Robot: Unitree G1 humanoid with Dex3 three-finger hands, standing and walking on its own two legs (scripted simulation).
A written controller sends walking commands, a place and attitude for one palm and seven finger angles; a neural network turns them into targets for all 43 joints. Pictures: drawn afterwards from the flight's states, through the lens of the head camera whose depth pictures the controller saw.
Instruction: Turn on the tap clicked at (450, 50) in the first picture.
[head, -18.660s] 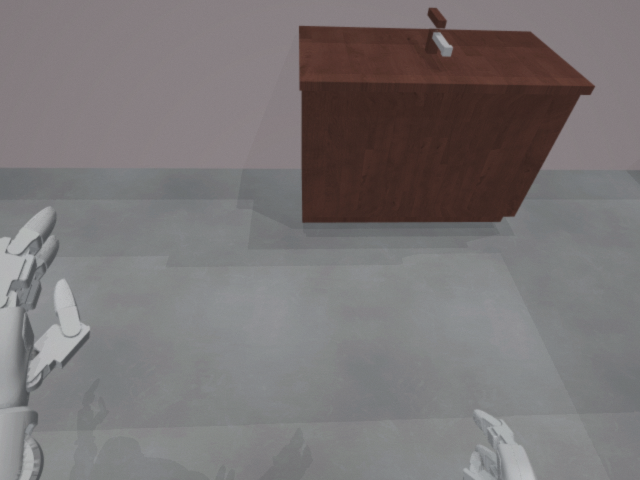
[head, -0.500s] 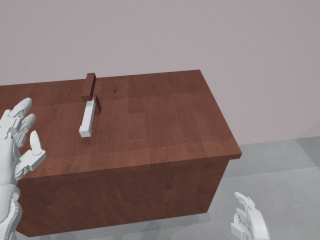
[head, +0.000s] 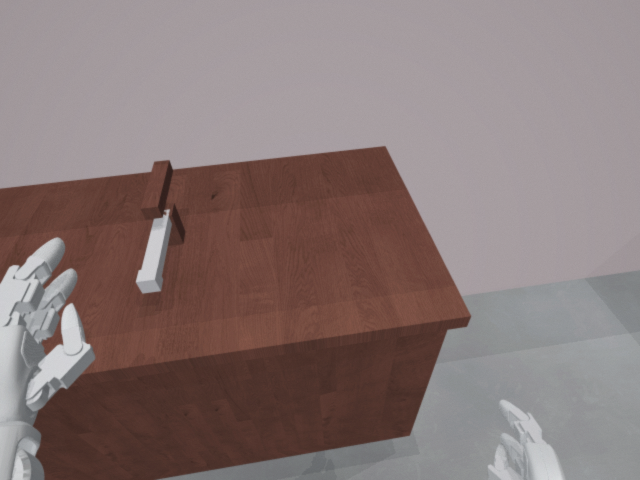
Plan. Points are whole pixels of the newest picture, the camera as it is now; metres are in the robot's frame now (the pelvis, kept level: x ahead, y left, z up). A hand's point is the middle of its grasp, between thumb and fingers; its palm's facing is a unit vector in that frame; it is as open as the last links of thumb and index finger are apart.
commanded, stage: turn the palm inward beside the body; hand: left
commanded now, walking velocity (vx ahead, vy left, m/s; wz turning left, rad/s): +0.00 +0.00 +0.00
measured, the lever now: (149, 280) +0.37 +0.31 +0.03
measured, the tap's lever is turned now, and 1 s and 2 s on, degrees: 0 0 0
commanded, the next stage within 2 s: reach beside the lever's end, fingers flat in 1.14 s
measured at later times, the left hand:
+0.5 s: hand (74, 373) +0.17 +0.26 +0.14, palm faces +0.42 -0.89 -0.16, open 7.5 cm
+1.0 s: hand (76, 372) +0.17 +0.26 +0.14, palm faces +0.44 -0.89 -0.13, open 7.5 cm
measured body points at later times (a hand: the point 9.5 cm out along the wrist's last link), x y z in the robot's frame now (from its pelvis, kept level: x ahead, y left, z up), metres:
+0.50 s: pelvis -0.01 +0.03 +0.00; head -0.02 +0.01 +0.45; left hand +0.14 +0.30 +0.15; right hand +0.20 -0.18 -0.06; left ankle +0.04 +0.15 -0.72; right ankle -0.02 -0.06 -0.72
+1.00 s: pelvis -0.01 +0.03 +0.00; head -0.03 +0.01 +0.45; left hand +0.14 +0.30 +0.15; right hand +0.19 -0.18 -0.07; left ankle +0.04 +0.15 -0.72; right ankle -0.02 -0.06 -0.72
